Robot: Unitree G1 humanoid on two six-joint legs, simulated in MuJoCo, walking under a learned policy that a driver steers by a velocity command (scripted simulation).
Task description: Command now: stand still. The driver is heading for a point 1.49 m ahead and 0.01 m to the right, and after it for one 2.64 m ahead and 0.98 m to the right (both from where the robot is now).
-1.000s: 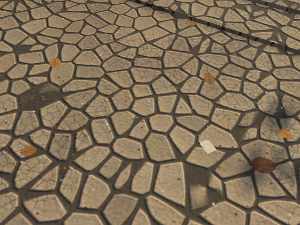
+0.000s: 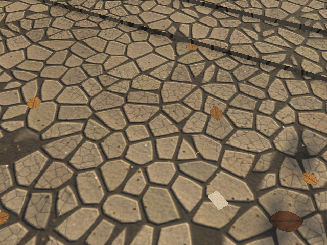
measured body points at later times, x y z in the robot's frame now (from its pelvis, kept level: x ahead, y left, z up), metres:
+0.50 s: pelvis +0.01 +0.01 +0.00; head +0.01 +0.00 +0.45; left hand +0.00 +0.22 -0.16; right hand -0.03 -0.20 -0.16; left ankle -0.04 +0.11 -0.74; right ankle +0.06 -0.09 -0.74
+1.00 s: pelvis +0.09 -0.02 +0.00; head +0.09 -0.04 +0.45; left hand +0.17 +0.23 -0.13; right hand -0.03 -0.25 -0.16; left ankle -0.05 +0.11 -0.74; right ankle +0.15 -0.13 -0.71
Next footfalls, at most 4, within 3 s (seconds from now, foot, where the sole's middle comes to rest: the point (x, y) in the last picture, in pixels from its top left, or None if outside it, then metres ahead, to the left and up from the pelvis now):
1.08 right None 0.23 -0.16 -0.78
1.56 left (171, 206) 0.70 0.01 -0.78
2.04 right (201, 127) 1.17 -0.16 -0.78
2.50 left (167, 75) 1.62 0.02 -0.78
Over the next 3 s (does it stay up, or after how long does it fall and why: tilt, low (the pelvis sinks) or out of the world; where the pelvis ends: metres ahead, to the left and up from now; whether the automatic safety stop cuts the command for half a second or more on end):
stays up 1.87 -0.15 -0.03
